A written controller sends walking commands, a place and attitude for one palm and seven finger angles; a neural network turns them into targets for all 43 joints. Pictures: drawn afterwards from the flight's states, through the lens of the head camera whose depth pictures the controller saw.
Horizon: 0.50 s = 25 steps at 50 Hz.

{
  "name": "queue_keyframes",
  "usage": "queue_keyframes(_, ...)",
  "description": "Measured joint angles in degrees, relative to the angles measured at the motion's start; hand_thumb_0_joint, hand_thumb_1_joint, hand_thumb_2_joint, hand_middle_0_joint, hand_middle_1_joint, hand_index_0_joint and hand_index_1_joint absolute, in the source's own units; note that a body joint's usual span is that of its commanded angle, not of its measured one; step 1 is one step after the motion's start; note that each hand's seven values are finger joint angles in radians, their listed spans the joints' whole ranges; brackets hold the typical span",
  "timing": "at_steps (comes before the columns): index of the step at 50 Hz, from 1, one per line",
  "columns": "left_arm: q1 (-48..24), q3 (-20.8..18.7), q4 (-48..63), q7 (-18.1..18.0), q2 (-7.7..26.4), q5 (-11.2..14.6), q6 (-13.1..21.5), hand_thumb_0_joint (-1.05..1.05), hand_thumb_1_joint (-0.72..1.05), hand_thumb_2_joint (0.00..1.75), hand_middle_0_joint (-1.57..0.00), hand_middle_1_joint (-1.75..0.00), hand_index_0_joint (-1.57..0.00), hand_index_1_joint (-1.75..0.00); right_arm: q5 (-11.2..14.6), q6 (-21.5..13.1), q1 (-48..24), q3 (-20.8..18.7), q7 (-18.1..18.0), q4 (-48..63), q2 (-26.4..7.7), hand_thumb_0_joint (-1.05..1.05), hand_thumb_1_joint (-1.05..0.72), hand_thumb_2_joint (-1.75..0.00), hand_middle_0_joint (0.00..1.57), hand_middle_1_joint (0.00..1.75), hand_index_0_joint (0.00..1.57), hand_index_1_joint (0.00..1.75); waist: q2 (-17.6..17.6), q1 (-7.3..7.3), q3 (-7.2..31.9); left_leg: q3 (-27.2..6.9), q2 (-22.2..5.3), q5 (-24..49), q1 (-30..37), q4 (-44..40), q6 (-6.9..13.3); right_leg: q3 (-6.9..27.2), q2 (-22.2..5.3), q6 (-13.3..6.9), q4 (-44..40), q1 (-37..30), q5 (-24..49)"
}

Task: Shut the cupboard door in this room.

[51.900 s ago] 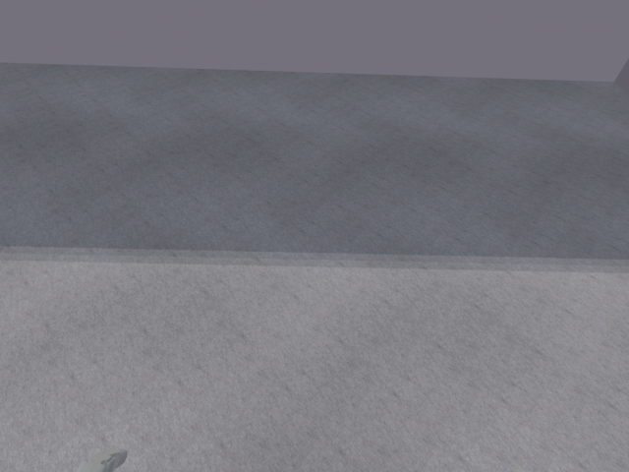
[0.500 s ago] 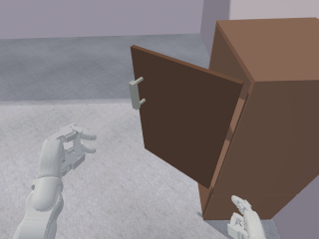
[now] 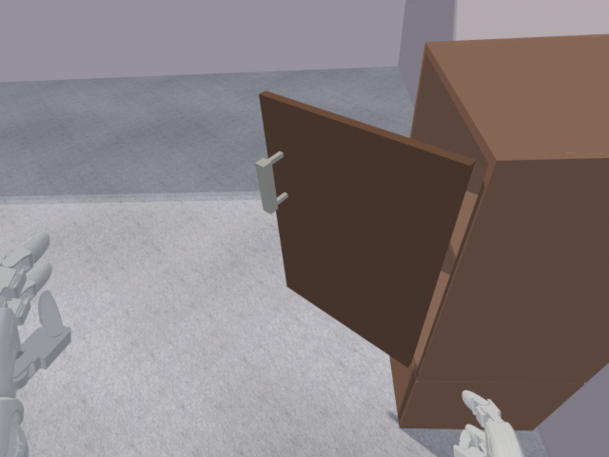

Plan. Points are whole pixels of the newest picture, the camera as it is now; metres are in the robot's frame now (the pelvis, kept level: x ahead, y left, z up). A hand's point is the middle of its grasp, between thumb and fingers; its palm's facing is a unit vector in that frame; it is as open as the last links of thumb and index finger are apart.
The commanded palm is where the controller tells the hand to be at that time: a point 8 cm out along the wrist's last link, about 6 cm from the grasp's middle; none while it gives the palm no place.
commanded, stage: draw the hand back to the body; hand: left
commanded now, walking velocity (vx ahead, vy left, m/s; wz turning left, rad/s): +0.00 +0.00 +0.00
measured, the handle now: (274, 182) +0.62 +0.15 +0.02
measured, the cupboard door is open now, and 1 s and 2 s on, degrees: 52 52 52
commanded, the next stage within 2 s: step back with the hand held close in 0.22 s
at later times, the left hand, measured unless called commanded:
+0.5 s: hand (84, 327) +0.19 +0.26 +0.15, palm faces +0.41 -0.79 -0.46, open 7.4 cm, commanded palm +0.14 +0.30 +0.17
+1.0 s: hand (16, 389) +0.13 +0.30 +0.14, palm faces +0.42 -0.77 -0.48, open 7.4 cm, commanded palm +0.07 +0.33 +0.17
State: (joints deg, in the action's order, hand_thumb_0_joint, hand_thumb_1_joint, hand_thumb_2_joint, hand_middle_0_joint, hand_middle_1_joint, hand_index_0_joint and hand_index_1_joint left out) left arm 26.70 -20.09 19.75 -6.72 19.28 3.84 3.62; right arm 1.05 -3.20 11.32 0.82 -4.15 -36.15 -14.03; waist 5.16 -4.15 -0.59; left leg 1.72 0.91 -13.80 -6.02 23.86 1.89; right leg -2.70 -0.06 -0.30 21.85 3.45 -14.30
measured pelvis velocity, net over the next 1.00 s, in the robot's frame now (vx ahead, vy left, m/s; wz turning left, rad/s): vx -0.07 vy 0.03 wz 0.00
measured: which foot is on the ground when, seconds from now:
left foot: down 0.00-1.00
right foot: down 0.00-1.00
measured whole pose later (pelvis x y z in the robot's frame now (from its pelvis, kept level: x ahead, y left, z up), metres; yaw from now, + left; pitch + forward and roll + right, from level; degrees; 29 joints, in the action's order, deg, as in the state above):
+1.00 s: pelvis -0.07 +0.03 -0.02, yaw +0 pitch +0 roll -2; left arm 30.6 -23.9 25.7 -8.0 23.6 1.6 9.3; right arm 1.1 0.2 12.0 0.5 -5.6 -30.9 -13.1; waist 1.3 -0.2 -0.4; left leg 2.7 1.1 -12.7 -22.6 35.1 4.6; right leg -0.7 -0.3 2.0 32.4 19.5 -12.6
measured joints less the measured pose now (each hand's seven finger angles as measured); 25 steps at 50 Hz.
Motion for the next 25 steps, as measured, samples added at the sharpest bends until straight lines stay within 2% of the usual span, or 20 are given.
queue_keyframes(7,-0.38,2.25,0.40,0.21,-0.65,-0.24,-0.07,0.01,0.89,0.90,-0.22,-0.32,-0.22,-0.32,-0.32,-1.16,-0.13,0.31,-0.40,-0.43,0.78,0.01,-0.91,-0.90,0.21,0.30,0.20,0.30,-1.07,0.35,0.06,0.03,-0.35,0.28,0.04,-0.28,-0.33,0.04,0.35,-0.39,0.02,0.16,0.12)
queue_keyframes(14,0.21,0.99,1.84,0.39,0.92,-0.22,1.00,0.01,0.89,0.90,-0.21,-0.31,-0.21,-0.30,-0.34,-1.73,0.14,0.41,-0.18,-0.32,1.14,0.01,-0.91,-0.90,0.21,0.30,0.20,0.30,-0.80,0.94,0.54,0.29,-0.83,-0.15,0.65,-0.07,-0.67,0.33,0.83,-0.66,-0.24,-0.52,0.10)
queue_keyframes(18,0.01,0.22,0.82,0.64,0.98,0.14,1.19,0.01,0.89,0.90,-0.21,-0.31,-0.21,-0.30,-0.20,-1.26,0.03,0.28,-0.09,-0.28,1.10,0.01,-0.91,-0.90,0.21,0.30,0.20,0.30,-0.42,1.00,0.20,0.41,-0.86,0.13,0.64,-0.44,-0.67,0.46,0.85,-0.67,-0.38,-0.36,0.28)
queue_keyframes(25,1.80,-0.64,0.60,0.39,1.48,-0.31,3.33,0.01,0.89,0.90,-0.21,-0.30,-0.20,-0.30,0.00,2.03,-0.80,-0.70,-0.01,0.94,-0.28,0.01,-0.91,-0.90,0.21,0.30,0.20,0.30,0.19,2.46,1.32,-0.07,-1.54,-0.98,-6.58,3.82,-0.31,-0.05,1.46,-0.44,0.52,5.20,0.89)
